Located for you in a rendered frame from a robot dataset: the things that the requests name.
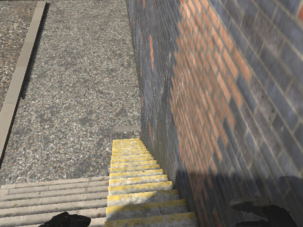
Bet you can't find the robot left hand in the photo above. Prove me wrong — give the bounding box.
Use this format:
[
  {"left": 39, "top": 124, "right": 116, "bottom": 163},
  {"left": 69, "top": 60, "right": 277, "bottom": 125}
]
[{"left": 38, "top": 212, "right": 91, "bottom": 227}]

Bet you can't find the robot right hand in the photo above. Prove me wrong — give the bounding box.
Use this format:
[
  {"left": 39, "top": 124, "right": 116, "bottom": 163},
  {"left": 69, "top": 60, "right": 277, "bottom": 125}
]
[{"left": 229, "top": 195, "right": 297, "bottom": 227}]

